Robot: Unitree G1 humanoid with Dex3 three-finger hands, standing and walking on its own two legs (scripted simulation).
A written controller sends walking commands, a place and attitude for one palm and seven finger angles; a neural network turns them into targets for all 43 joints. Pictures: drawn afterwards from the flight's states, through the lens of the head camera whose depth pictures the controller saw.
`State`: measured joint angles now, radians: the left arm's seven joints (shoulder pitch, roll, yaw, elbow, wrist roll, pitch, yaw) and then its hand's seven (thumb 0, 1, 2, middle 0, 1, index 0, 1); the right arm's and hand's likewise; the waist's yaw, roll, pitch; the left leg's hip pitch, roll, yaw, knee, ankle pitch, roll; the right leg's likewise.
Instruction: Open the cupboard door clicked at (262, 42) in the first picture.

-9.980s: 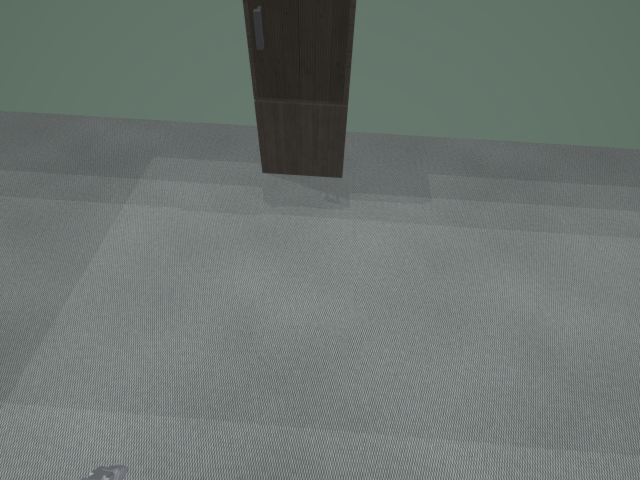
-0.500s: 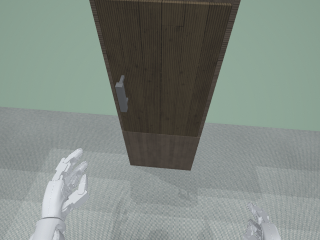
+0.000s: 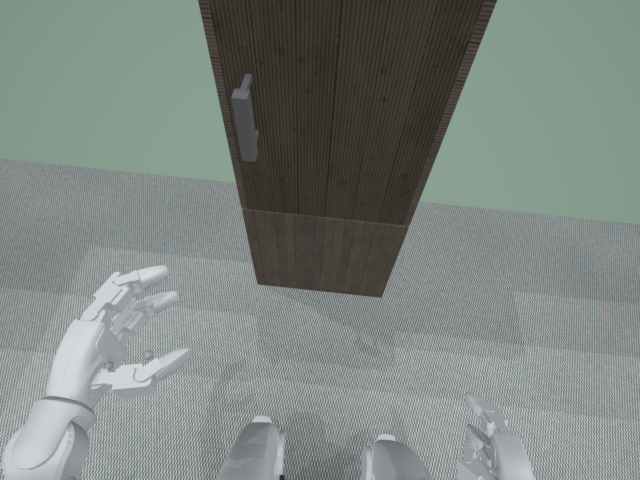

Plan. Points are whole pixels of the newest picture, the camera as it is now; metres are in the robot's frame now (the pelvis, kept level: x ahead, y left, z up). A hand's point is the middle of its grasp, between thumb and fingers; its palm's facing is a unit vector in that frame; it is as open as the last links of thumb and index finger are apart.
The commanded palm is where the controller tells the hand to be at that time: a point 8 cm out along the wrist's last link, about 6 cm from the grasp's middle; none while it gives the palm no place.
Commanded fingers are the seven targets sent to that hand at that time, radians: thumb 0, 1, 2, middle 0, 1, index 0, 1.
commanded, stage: raise the hand with hooked fingers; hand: left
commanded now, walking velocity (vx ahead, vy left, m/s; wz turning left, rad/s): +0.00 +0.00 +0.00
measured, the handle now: (248, 118) +0.65 +0.16 +0.04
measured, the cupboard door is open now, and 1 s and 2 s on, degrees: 0 0 0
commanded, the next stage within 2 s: move the hooked fingers beside the handle in 1.36 s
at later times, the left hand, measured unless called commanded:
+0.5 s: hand (106, 329) +0.27 +0.26 +0.05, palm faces -0.03 -1.00 -0.06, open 13.3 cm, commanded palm +0.25 +0.31 +0.05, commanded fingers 0.00 -0.50 0.30 -0.30 -1.20 -0.30 -1.20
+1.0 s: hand (92, 291) +0.31 +0.28 +0.06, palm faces -0.05 -1.00 -0.05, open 13.9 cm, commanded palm +0.29 +0.33 +0.06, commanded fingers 0.00 -0.50 0.30 -0.30 -1.20 -0.30 -1.20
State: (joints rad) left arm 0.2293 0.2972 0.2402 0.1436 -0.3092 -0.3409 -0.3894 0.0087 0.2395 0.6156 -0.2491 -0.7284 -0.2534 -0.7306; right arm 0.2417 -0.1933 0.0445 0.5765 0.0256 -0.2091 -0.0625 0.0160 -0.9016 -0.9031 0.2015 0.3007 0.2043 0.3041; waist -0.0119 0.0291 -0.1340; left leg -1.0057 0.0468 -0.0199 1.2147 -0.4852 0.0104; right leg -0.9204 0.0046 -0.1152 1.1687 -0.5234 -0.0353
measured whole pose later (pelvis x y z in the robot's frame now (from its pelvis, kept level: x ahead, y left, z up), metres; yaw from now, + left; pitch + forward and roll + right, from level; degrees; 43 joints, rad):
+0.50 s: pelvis +0.01 +0.02 +0.01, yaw +0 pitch +16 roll -4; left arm 0.17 0.35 0.32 0.24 -0.33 -0.38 -0.45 0.00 -0.34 0.37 -0.29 -1.10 -0.29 -1.10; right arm 0.23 -0.26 0.02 0.53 0.03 -0.21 -0.06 0.01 -0.90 -0.90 0.20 0.30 0.20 0.30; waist -0.01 0.01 -0.14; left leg -0.97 0.03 0.00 1.17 -0.49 0.03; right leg -0.87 -0.01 -0.10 1.11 -0.52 -0.01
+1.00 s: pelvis +0.02 +0.01 +0.01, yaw -1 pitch +17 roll -3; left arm 0.02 0.44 0.44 0.41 -0.38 -0.35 -0.57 -0.01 -0.49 0.30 -0.30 -1.20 -0.30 -1.20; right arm 0.28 -0.29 0.03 0.54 0.04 -0.20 -0.06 0.01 -0.90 -0.90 0.20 0.30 0.20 0.30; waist -0.03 0.02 -0.13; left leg -0.96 0.04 0.00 1.15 -0.49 0.03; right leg -0.88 0.00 -0.09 1.09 -0.51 -0.01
